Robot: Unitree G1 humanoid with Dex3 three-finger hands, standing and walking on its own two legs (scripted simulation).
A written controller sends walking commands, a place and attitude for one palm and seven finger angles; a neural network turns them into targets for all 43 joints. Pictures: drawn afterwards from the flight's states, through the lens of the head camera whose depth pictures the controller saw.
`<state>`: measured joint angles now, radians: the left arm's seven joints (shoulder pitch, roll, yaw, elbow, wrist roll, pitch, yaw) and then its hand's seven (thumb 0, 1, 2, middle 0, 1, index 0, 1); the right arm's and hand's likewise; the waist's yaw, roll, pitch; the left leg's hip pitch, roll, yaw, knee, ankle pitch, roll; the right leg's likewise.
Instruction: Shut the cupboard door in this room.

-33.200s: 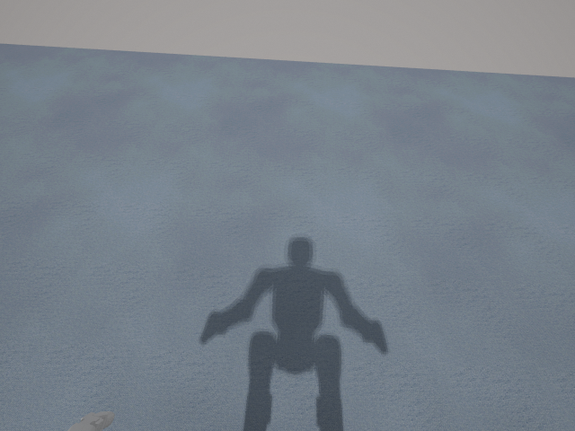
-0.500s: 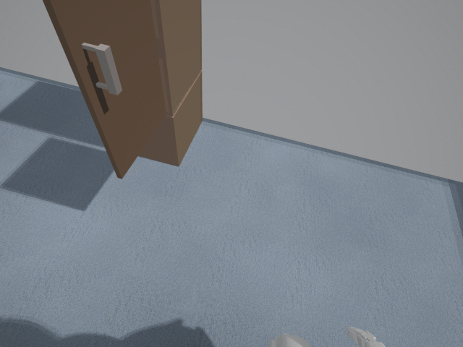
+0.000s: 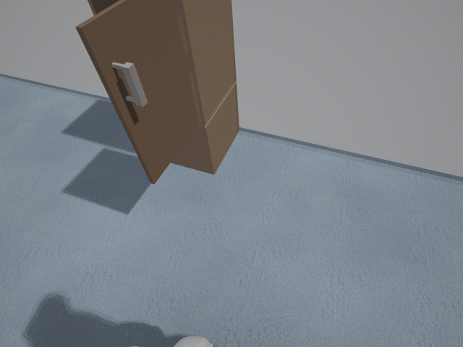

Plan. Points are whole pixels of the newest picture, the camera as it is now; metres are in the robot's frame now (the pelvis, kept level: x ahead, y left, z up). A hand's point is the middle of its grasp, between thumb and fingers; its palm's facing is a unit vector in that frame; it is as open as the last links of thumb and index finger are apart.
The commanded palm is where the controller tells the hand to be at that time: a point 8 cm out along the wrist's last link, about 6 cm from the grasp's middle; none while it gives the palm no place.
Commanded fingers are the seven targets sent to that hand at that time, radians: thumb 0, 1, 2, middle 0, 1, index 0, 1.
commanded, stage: take the last steps up to it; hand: left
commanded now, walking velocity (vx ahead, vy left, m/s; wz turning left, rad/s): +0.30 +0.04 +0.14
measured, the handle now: (129, 84) +0.75 +0.31 +0.05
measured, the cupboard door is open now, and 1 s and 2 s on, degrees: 89 89 89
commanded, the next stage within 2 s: come to a stop and stand still in 0.92 s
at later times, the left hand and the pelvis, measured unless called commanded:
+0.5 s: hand out of the picture +0.03 +0.24 -0.18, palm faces +0.11 -0.98 -0.15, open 7.4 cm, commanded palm none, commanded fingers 0.00 0.90 0.90 -0.20 -0.30 -0.20 -0.30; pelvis +0.07 +0.07 +0.00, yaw +2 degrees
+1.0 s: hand (161, 270) +0.31 +0.19 -0.17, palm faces +0.07 -0.97 -0.23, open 7.2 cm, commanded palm none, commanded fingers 0.00 0.90 0.90 -0.20 -0.30 -0.20 -0.30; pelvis +0.24 +0.00 -0.01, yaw +3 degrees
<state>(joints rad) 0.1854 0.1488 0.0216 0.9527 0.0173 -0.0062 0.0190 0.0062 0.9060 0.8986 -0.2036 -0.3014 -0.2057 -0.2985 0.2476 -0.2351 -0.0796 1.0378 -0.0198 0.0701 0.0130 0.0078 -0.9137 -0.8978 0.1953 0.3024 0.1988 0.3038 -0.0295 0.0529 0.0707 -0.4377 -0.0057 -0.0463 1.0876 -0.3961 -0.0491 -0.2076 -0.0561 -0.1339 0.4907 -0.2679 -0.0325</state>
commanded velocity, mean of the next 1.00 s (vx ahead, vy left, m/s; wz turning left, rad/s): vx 0.25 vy -0.01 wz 0.01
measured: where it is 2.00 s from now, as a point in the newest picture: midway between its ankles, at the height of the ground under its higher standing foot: (249, 340)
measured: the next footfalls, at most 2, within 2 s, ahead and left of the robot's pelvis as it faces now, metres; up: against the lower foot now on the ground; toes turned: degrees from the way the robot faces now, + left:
left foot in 0.28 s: +0.05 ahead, +0.16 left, +0.00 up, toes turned +10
right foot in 0.78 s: +0.34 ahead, -0.08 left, +0.00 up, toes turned -7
